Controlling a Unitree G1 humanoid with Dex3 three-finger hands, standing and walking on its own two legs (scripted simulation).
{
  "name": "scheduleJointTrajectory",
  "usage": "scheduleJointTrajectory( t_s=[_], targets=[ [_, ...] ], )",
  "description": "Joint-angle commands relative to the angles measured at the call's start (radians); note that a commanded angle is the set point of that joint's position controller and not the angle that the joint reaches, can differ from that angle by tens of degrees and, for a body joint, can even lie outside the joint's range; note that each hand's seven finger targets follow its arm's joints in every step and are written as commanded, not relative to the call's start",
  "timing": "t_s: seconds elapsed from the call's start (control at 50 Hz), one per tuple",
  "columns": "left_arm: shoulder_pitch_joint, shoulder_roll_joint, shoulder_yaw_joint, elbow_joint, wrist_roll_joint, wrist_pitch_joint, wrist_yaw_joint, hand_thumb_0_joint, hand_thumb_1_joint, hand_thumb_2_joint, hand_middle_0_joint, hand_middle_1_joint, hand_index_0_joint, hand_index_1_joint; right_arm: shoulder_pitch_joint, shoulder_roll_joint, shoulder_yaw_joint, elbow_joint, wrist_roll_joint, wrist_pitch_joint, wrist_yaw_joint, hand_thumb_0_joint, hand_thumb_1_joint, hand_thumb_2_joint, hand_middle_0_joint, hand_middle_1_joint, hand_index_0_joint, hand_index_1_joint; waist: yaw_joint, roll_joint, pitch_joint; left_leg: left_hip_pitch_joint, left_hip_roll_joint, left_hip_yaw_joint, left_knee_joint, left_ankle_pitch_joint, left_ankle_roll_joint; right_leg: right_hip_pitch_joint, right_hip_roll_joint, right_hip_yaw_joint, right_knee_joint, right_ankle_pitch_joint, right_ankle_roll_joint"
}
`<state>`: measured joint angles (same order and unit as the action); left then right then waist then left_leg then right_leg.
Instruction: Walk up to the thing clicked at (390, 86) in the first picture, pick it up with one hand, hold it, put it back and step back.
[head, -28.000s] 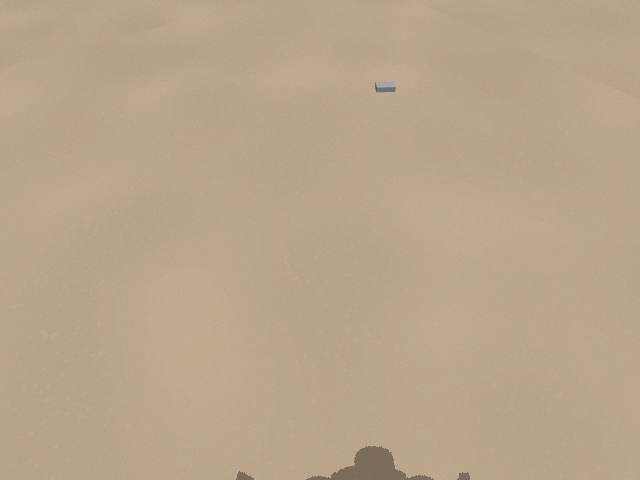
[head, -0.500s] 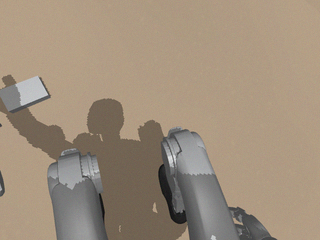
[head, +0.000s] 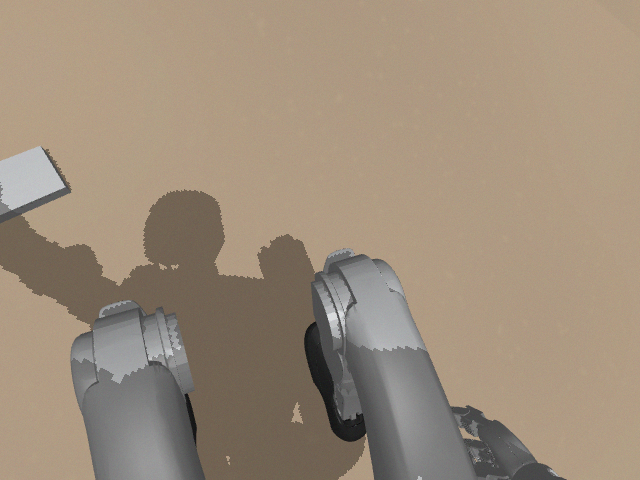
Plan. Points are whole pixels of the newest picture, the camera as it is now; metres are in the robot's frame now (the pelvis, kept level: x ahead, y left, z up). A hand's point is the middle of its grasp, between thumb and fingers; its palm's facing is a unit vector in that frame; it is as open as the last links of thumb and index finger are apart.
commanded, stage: rise first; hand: left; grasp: from above
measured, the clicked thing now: (14, 186) +0.50 +0.32 -0.31
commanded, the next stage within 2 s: none
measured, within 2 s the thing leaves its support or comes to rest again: neither
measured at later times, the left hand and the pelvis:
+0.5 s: hand out of the picture +0.46 +0.36 -0.19, palm faces -0.36 -0.19 -0.91, open 13.5 cm; pelvis +0.00 +0.00 +0.00, yaw -1 degrees
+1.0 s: hand out of the picture +0.45 +0.37 -0.18, palm faces -0.38 -0.18 -0.91, open 13.8 cm; pelvis -0.01 +0.00 +0.00, yaw -1 degrees
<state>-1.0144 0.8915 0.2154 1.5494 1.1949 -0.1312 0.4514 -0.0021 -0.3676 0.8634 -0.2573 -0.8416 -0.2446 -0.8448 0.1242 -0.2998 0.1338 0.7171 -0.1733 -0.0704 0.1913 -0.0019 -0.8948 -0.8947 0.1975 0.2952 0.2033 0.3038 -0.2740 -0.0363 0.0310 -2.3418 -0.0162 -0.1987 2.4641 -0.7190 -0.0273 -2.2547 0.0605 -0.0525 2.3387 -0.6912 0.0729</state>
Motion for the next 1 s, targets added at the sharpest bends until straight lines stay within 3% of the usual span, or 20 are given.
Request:
scheduleJointTrajectory(
  t_s=[0.0,0.24,0.44,0.54,0.62,0.66,0.68,0.72,0.8,0.82,0.9,0.96,0.98],
  targets=[
    [-0.281,0.278,0.007,-0.114,-0.014,0.003,0.042,0.0,-0.391,0.865,-0.23,-0.859,-0.223,-0.866,0.22,-0.282,-0.076,0.011,0.002,-0.004,-0.014,0.0,-0.892,-0.898,0.2,0.3,0.2,0.3,-0.026,0.377,-0.673,0.534,0.019,0.114,-0.263,0.228,0.049,0.32,0.007,-0.151,-0.189,0.262,-0.099],
    [-0.319,0.325,0.006,-0.113,-0.009,0.013,0.044,0.0,-0.422,0.893,-0.224,-0.862,-0.208,-0.877,0.235,-0.296,-0.05,0.002,0.0,-0.019,-0.007,0.0,-0.895,-0.899,0.2,0.3,0.2,0.3,-0.051,0.409,-0.678,0.555,0.023,0.109,-0.247,0.26,0.047,0.351,0.011,-0.153,-0.193,0.292,-0.097],
    [-0.32,0.345,-0.003,-0.108,-0.019,0.03,0.036,0.0,-0.458,0.92,-0.19,-0.9,-0.175,-0.914,0.219,-0.306,-0.039,-0.01,0.005,-0.019,-0.003,0.0,-0.894,-0.899,0.2,0.3,0.2,0.3,-0.043,0.438,-0.666,0.541,0.024,0.098,-0.268,0.223,0.044,0.328,0.014,-0.162,-0.187,0.261,-0.104],
    [-0.299,0.342,-0.016,-0.095,-0.022,0.035,0.015,0.0,-0.466,0.921,-0.187,-0.909,-0.173,-0.923,0.229,-0.308,-0.039,-0.013,0.013,-0.024,0.0,0.0,-0.895,-0.899,0.2,0.3,0.2,0.3,-0.053,0.414,-0.631,0.533,0.023,0.097,-0.262,0.23,0.045,0.323,0.014,-0.157,-0.192,0.264,-0.102],
    [-0.291,0.351,-0.002,-0.124,-0.036,0.037,0.006,0.0,-0.467,0.924,-0.183,-0.912,-0.17,-0.925,0.237,-0.31,-0.04,-0.013,0.014,-0.025,0.005,0.0,-0.894,-0.899,0.2,0.3,0.2,0.3,-0.038,0.434,-0.66,0.563,0.024,0.09,-0.279,0.255,0.04,0.343,0.012,-0.161,-0.19,0.28,-0.102],
    [-0.301,0.33,-0.015,-0.14,-0.035,0.037,0.0,0.0,-0.481,0.936,-0.178,-0.915,-0.162,-0.931,0.236,-0.31,-0.042,-0.012,0.013,-0.023,0.007,0.0,-0.895,-0.899,0.2,0.3,0.2,0.3,-0.046,0.451,-0.675,0.593,0.028,0.085,-0.281,0.269,0.036,0.332,0.013,-0.163,-0.189,0.288,-0.103],
    [-0.312,0.334,-0.014,-0.149,-0.037,0.035,-0.004,0.0,-0.479,0.936,-0.181,-0.909,-0.164,-0.926,0.24,-0.312,-0.045,-0.015,0.017,-0.025,0.007,0.0,-0.895,-0.899,0.2,0.3,0.2,0.3,-0.055,0.448,-0.67,0.59,0.026,0.081,-0.283,0.26,0.037,0.321,0.01,-0.163,-0.188,0.281,-0.102],
    [-0.306,0.329,-0.014,-0.144,-0.039,0.032,-0.007,0.0,-0.482,0.938,-0.184,-0.903,-0.165,-0.922,0.234,-0.309,-0.05,-0.012,0.018,-0.024,0.007,0.0,-0.896,-0.9,0.2,0.3,0.2,0.3,-0.045,0.447,-0.658,0.569,0.027,0.082,-0.286,0.225,0.037,0.302,0.01,-0.162,-0.188,0.256,-0.104],
    [-0.324,0.352,-0.011,-0.178,-0.022,0.014,-0.015,0.0,-0.493,0.946,-0.169,-0.922,-0.152,-0.939,0.249,-0.306,-0.046,-0.009,0.014,-0.024,0.01,0.0,-0.895,-0.899,0.2,0.3,0.2,0.3,-0.051,0.431,-0.666,0.549,0.023,0.095,-0.27,0.238,0.044,0.341,0.012,-0.155,-0.199,0.271,-0.1],
    [-0.299,0.338,-0.011,-0.151,-0.024,0.014,-0.013,0.0,-0.497,0.955,-0.165,-0.926,-0.148,-0.943,0.242,-0.306,-0.043,-0.013,0.014,-0.021,0.01,0.0,-0.893,-0.899,0.2,0.3,0.2,0.3,-0.04,0.433,-0.663,0.546,0.021,0.094,-0.284,0.234,0.041,0.339,0.01,-0.158,-0.197,0.263,-0.101],
    [-0.295,0.309,-0.025,-0.125,-0.02,0.011,-0.015,0.0,-0.509,0.967,-0.158,-0.937,-0.139,-0.956,0.243,-0.307,-0.047,-0.015,0.015,-0.023,0.011,0.0,-0.894,-0.9,0.2,0.3,0.2,0.3,-0.054,0.429,-0.626,0.556,0.022,0.083,-0.294,0.211,0.039,0.295,0.01,-0.164,-0.197,0.244,-0.103],
    [-0.299,0.336,-0.011,-0.134,-0.019,0.01,-0.009,0.0,-0.496,0.955,-0.154,-0.939,-0.14,-0.953,0.24,-0.308,-0.048,-0.019,0.015,-0.023,0.012,0.0,-0.892,-0.898,0.2,0.3,0.2,0.3,-0.037,0.431,-0.644,0.543,0.02,0.091,-0.292,0.205,0.041,0.312,0.008,-0.16,-0.2,0.242,-0.102],
    [-0.307,0.325,-0.017,-0.144,-0.021,0.01,-0.011,0.0,-0.499,0.957,-0.16,-0.937,-0.144,-0.953,0.249,-0.305,-0.046,-0.02,0.013,-0.024,0.014,0.0,-0.894,-0.9,0.2,0.3,0.2,0.3,-0.051,0.424,-0.644,0.546,0.02,0.092,-0.289,0.215,0.042,0.319,0.008,-0.16,-0.201,0.249,-0.101]
  ],
)
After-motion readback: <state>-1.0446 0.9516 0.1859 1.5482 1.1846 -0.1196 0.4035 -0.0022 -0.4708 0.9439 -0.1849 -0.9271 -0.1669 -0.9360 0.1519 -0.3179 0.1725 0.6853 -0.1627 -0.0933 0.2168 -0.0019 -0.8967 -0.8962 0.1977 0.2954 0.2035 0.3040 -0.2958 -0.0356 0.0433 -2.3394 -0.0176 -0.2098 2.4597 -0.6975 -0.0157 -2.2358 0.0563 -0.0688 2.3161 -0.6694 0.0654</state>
